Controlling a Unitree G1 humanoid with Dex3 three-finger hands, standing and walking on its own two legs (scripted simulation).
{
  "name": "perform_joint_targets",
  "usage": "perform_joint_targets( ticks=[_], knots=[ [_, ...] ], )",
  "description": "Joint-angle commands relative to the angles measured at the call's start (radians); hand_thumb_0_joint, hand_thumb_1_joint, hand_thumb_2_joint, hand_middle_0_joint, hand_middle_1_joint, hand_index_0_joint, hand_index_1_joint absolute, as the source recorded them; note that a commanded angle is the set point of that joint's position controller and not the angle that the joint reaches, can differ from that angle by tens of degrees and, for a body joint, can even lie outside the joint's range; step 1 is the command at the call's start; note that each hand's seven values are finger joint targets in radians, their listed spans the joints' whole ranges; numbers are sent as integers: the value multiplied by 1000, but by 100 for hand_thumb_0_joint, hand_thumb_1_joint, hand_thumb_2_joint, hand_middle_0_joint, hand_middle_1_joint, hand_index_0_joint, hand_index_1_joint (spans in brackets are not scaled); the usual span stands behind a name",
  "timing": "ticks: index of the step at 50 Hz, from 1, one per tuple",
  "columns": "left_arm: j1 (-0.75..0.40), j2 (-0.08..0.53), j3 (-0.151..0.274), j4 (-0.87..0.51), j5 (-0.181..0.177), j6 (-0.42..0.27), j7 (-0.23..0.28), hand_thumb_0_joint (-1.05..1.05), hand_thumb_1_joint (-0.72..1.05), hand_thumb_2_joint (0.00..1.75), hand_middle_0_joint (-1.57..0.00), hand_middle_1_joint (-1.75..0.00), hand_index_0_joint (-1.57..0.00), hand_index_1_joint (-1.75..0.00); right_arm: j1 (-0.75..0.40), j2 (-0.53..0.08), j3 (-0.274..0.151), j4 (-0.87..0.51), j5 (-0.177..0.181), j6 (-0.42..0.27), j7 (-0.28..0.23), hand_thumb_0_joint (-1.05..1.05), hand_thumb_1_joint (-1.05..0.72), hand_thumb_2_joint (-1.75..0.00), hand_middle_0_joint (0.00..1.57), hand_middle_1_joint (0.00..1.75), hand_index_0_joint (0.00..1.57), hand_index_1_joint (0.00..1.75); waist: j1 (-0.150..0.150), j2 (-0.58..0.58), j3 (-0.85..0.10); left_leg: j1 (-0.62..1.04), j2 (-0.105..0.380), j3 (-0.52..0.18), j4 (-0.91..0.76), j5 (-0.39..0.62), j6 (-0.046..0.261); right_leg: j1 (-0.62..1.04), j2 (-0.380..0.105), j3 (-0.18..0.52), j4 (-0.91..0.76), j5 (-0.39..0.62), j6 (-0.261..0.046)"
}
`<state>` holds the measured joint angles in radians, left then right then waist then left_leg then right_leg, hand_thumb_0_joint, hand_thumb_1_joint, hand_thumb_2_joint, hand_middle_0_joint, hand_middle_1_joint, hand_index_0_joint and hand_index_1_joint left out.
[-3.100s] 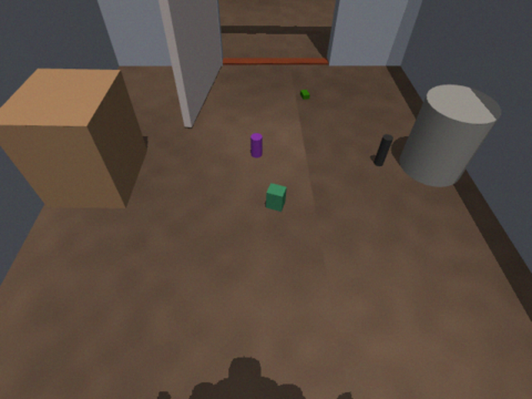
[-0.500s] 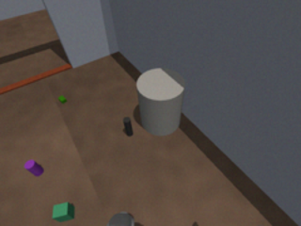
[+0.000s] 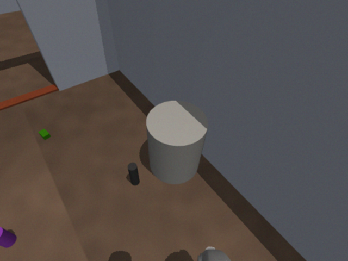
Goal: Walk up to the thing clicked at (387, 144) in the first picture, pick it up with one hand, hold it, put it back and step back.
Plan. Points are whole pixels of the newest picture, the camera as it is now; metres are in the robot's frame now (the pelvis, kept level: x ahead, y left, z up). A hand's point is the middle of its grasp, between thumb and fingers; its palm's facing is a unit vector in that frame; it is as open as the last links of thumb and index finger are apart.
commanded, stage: walk up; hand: left
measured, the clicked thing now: (133, 174) +0.69 +0.21 -0.68
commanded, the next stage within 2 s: none
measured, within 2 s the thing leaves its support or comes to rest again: neither
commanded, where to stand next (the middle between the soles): +0.38 +0.01 m, yaw +3 degrees
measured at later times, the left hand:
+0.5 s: hand (75, 246) +0.19 +0.25 -0.13, palm faces +0.03 -0.91 -0.40, open 7.4 cm
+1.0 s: hand (76, 201) +0.32 +0.29 -0.16, palm faces -0.01 -0.92 -0.39, open 7.3 cm
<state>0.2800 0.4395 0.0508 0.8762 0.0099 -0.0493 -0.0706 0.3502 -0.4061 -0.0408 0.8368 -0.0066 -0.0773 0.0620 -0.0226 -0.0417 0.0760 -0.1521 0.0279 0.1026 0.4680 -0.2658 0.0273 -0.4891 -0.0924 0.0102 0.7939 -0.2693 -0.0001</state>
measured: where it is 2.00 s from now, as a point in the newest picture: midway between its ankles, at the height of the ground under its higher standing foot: (169, 249)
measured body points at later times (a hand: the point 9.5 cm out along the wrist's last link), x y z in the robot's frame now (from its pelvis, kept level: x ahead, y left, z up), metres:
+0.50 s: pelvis +0.17 -0.03 +0.00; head +0.19 -0.04 +0.45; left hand +0.19 +0.29 -0.10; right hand +0.27 -0.34 -0.12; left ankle +0.29 +0.12 -0.71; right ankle +0.14 -0.15 -0.74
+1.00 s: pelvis +0.27 +0.01 -0.01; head +0.30 +0.02 +0.43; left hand +0.32 +0.34 -0.13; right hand +0.35 -0.29 -0.13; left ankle +0.30 +0.11 -0.74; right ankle +0.33 -0.12 -0.73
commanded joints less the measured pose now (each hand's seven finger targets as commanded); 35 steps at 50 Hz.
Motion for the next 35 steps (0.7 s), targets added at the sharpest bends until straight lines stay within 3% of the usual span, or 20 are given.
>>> perform_joint_targets(
  ticks=[1,4,6,7,8,9,10,11,13,15,16,24,26,28,29,30,31,32,33,35],
  knots=[
    [-32,161,61,-65,1,-28,2,0,90,90,-20,-30,-20,-30,-39,-289,-92,-83,4,-26,-18,0,-90,-90,20,30,20,30,4,199,17,-112,229,-199,-218,-103,185,85,5,-41,-150,89,-8],
    [17,161,69,-29,4,-39,9,0,90,90,-20,-30,-20,-30,-55,-270,-85,-89,8,-12,-17,0,-90,-90,20,30,20,30,48,121,-26,-164,205,-160,-79,-61,149,268,53,-74,-241,124,-16],
    [139,211,91,1,8,-55,29,0,90,90,-20,-30,-20,-30,-24,-199,-55,-90,3,-6,-19,0,-90,-90,20,30,20,30,113,-37,-117,-245,117,-75,231,38,99,512,58,-31,-314,13,-45],
    [216,285,114,3,14,-65,44,0,90,90,-20,-30,-20,-30,20,-129,-32,-106,7,-10,-20,0,-90,-90,20,30,20,30,133,-262,-166,-380,17,-10,521,-91,48,608,-150,293,-447,-143,-104],
    [186,327,113,-19,4,-69,50,0,90,90,-20,-30,-20,-30,41,-159,-36,-88,9,2,-26,0,-90,-90,20,30,20,30,116,-230,-115,-545,-70,-70,642,-249,10,613,-324,613,-564,-187,-191],
    [142,333,108,-28,-9,-62,49,0,90,90,-20,-30,-20,-30,6,-241,-57,-72,-2,12,-40,0,-90,-90,20,30,20,30,115,-161,-83,-531,-2,-145,688,-264,11,537,-368,666,-542,-166,-266],
    [115,301,101,-43,-16,-58,51,0,90,90,-20,-30,-20,-30,-14,-257,-64,-62,1,8,-43,0,-90,-90,20,30,20,30,99,-118,-45,-540,26,-181,693,-219,12,490,-332,579,-530,-59,-274],
    [93,265,90,-46,-23,-59,56,0,90,90,-20,-30,-20,-30,-11,-242,-62,-38,14,10,-42,0,-90,-90,20,30,20,30,84,-66,-13,-499,31,-219,677,-170,9,434,-267,428,-522,55,-218],
    [49,225,72,-54,-22,-64,60,0,90,90,-20,-30,-20,-30,34,-204,-56,-8,19,18,-31,0,-90,-90,20,30,20,30,39,-100,-19,-428,29,-203,599,-98,8,395,-173,221,-493,246,-160],
    [49,217,66,-63,-16,-69,60,0,90,90,-20,-30,-20,-30,37,-189,-57,-7,12,25,-21,0,-90,-90,20,30,20,30,33,-112,-27,-389,15,-182,558,-45,-5,360,-141,130,-484,346,-191],
    [52,216,67,-66,-17,-71,61,0,90,90,-20,-30,-20,-30,35,-181,-60,-7,8,31,-18,0,-90,-90,20,30,20,30,32,-119,-14,-395,6,-174,535,-11,-14,351,-132,97,-490,367,-182],
    [79,229,76,-104,-2,-65,61,0,90,90,-20,-30,-20,-30,-149,-164,-70,-68,-10,22,10,0,-90,-90,20,30,20,30,78,-87,9,-286,49,-83,193,98,-21,313,-181,38,-460,270,-200],
    [57,246,75,-110,-3,-62,61,0,90,90,-20,-30,-20,-30,-135,-165,-76,-66,-14,20,14,0,-90,-90,20,30,20,30,53,-89,-1,-200,52,-72,168,93,-3,262,-201,58,-447,171,-198],
    [12,255,71,-117,-1,-57,63,0,90,90,-20,-30,-20,-30,-54,-182,-89,-36,-15,18,14,0,-90,-90,20,30,20,30,-14,-34,-18,-28,31,-53,121,93,13,154,-186,43,-373,60,-177],
    [19,230,61,-119,2,-55,64,0,90,90,-20,-30,-20,-30,33,-208,-102,-10,-17,13,7,0,-90,-90,20,30,20,30,-62,39,-63,94,3,-59,89,41,29,126,-138,8,-206,155,-153],
    [82,166,40,-117,-3,-52,62,0,90,90,-20,-30,-20,-30,142,-265,-120,14,-27,4,-6,0,-90,-90,20,30,20,30,-99,234,-140,230,60,-183,-14,-106,70,64,-48,-63,99,190,-111],
    [140,68,12,-119,-16,-48,64,0,90,90,-20,-30,-20,-30,116,-318,-123,-11,-31,1,-24,0,-90,-90,20,30,20,30,-46,438,-120,271,287,-567,-112,-25,138,-131,100,-75,300,-238,-39],
    [158,163,36,-96,-11,-34,81,0,90,90,-20,-30,-20,-30,80,-338,-124,-37,2,4,-29,0,-90,-90,20,30,20,30,-37,288,-131,229,390,-725,-166,6,226,-145,98,-15,364,-300,-49],
    [117,202,38,-77,-7,-27,89,0,90,90,-20,-30,-20,-30,55,-323,-125,-35,15,8,-28,0,-90,-90,20,30,20,30,-31,241,-67,134,411,-726,-174,43,279,-146,65,21,431,-298,-55],
    [94,197,39,-63,-17,-24,83,0,90,90,-20,-30,-20,-30,-13,-254,-94,-60,11,5,-40,0,-90,-90,20,30,20,30,-1,136,-11,-2,309,-456,-155,252,222,-69,37,81,397,-201,-53]
  ],
)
